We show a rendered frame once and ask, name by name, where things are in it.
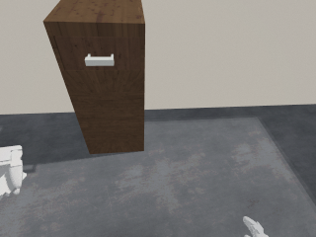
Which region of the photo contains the cabinet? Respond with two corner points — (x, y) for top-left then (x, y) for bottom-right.
(43, 0), (145, 154)

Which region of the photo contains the robot left hand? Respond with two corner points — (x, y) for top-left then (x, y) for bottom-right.
(0, 145), (27, 200)

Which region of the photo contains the drawer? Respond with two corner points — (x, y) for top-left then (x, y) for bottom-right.
(55, 36), (140, 70)

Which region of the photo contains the handle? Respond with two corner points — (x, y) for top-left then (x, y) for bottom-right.
(85, 53), (115, 66)

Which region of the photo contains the robot right hand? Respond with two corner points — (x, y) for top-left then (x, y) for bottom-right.
(243, 216), (269, 237)

